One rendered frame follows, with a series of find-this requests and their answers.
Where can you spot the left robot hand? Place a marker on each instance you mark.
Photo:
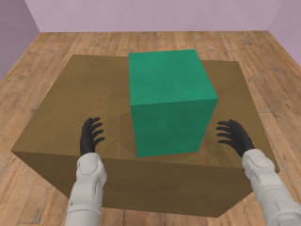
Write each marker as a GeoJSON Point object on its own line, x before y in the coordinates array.
{"type": "Point", "coordinates": [87, 142]}

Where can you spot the robot left forearm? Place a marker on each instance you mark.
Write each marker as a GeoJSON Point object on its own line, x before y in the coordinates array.
{"type": "Point", "coordinates": [85, 204]}

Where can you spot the pedestal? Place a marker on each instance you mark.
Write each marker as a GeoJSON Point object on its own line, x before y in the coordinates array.
{"type": "Point", "coordinates": [206, 183]}

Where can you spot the robot right forearm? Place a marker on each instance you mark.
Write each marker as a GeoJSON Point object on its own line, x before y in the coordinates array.
{"type": "Point", "coordinates": [277, 204]}

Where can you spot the right robot hand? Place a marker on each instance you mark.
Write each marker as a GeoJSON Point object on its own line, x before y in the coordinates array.
{"type": "Point", "coordinates": [239, 139]}

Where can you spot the carton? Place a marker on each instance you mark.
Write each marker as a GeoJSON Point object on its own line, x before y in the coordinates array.
{"type": "Point", "coordinates": [172, 101]}

